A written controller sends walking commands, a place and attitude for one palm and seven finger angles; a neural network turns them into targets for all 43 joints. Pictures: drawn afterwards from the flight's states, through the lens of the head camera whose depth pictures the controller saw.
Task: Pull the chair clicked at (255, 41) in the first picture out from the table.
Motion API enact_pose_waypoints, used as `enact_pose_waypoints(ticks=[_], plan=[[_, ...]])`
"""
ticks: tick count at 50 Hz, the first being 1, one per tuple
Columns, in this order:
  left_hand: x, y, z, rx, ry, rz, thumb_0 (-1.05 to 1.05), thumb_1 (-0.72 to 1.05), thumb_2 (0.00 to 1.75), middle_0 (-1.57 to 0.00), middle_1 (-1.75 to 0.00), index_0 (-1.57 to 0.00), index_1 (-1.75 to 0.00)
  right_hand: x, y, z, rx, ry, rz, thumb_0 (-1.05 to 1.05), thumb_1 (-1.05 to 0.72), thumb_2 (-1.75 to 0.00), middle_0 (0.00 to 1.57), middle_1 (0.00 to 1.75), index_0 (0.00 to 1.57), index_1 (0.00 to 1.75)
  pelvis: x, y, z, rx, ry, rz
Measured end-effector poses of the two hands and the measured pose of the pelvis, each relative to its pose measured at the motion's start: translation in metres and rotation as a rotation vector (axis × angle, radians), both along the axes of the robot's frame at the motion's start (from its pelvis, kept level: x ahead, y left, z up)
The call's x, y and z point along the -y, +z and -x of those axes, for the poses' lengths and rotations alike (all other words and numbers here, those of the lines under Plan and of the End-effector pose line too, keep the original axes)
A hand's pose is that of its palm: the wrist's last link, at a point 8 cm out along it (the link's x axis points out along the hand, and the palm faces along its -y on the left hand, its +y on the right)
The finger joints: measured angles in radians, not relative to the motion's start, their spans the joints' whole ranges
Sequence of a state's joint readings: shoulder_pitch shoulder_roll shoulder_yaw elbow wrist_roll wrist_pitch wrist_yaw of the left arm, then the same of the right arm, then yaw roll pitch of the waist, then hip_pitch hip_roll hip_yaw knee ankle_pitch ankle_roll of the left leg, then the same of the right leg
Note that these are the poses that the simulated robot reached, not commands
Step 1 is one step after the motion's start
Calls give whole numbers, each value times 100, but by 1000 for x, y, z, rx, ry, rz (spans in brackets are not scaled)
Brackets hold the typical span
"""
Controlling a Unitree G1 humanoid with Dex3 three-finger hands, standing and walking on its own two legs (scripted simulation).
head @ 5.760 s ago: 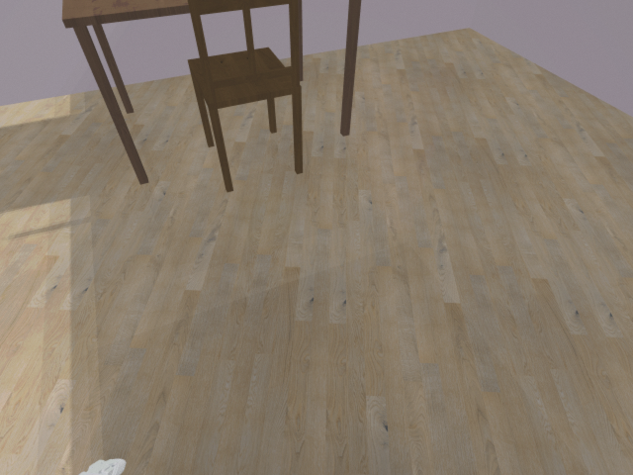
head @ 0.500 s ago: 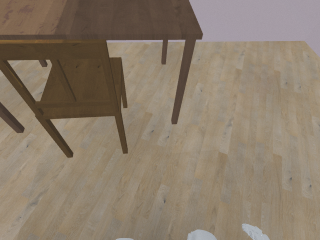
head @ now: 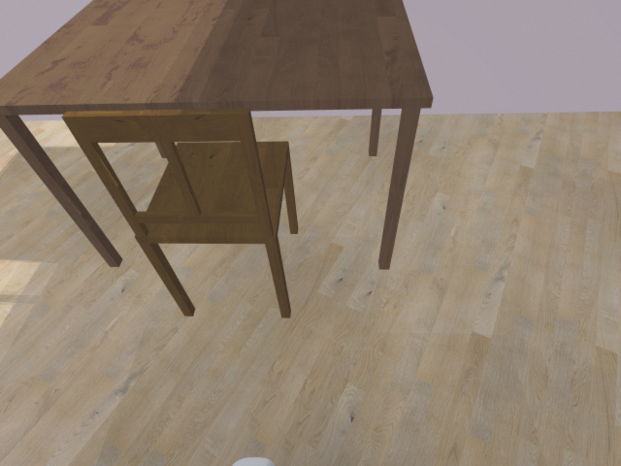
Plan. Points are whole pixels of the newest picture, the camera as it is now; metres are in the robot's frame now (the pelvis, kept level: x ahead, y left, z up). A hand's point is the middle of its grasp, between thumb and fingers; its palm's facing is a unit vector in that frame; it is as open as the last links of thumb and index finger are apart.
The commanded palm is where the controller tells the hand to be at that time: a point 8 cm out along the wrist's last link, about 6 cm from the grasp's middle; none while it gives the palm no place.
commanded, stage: take the last steps up to it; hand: left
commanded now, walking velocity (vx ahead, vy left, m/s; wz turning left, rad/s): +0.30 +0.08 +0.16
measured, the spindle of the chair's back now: (182, 180) +0.72 +0.35 -0.11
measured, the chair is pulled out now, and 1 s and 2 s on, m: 0.00 0.00 0.00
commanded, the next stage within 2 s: come to a stop and stand still in 0.80 s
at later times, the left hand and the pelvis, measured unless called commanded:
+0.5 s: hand out of the picture +0.08 +0.26 -0.17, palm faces +0.09 -0.98 -0.17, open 7.4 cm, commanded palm none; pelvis +0.07 +0.08 +0.00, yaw +3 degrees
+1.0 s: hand (181, 381) +0.28 +0.25 -0.18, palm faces +0.09 -0.98 -0.20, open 7.2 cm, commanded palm none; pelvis +0.24 +0.07 +0.00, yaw +3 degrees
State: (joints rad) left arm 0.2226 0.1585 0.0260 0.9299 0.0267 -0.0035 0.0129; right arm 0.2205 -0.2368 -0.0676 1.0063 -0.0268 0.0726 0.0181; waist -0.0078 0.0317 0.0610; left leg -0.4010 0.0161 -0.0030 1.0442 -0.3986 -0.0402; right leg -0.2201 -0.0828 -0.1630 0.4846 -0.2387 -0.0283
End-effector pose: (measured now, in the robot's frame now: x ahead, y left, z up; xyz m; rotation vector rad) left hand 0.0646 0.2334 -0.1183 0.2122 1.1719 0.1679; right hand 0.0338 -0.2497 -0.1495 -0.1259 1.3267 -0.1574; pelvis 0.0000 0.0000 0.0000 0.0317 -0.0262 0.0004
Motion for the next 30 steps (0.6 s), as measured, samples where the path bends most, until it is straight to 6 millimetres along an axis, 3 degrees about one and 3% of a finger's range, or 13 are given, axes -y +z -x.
enact_pose_waypoints(ticks=[4,11,13,15,18,21,26,30], plan=[[-11,-6,33,-48,63,21,1,90,90,-20,-30,-21,-30,-9,7,-5,-20,50,9,0,-90,-90,19,30,20,30,-8,2,-2,-7,28,5],[-50,-29,99,-218,175,58,1,90,90,-20,-30,-21,-30,-47,17,-45,71,129,50,0,-90,-90,19,30,20,30,-41,-5,-13,-15,57,39],[-61,-36,110,-275,185,66,1,90,90,-20,-30,-20,-30,-59,17,-50,99,126,62,0,-90,-90,19,30,20,30,-51,-9,-17,-9,54,42],[-69,-35,108,-308,176,70,1,91,90,-20,-30,-20,-30,-71,19,-48,101,111,62,0,-90,-90,19,30,20,30,-58,-6,-24,-4,48,43],[-78,-30,85,-287,159,80,1,91,90,-19,-30,-20,-30,-87,20,-35,55,87,48,0,-90,-90,19,30,20,30,-67,0,-37,0,50,42],[-81,-27,50,-230,142,85,1,91,90,-19,-30,-20,-30,-101,17,-20,-17,64,24,0,-90,-90,20,30,20,30,-72,3,-51,2,51,36],[-78,-26,-24,-138,100,90,1,91,90,-19,-30,-20,-30,-117,11,-1,-134,9,-16,0,-90,-90,20,30,20,30,-75,1,-80,4,47,22],[-67,-26,-92,-71,46,90,1,91,90,-19,-30,-20,-30,-120,4,4,-214,-41,-41,0,-90,-90,20,30,20,30,-71,-5,-109,2,38,13]])
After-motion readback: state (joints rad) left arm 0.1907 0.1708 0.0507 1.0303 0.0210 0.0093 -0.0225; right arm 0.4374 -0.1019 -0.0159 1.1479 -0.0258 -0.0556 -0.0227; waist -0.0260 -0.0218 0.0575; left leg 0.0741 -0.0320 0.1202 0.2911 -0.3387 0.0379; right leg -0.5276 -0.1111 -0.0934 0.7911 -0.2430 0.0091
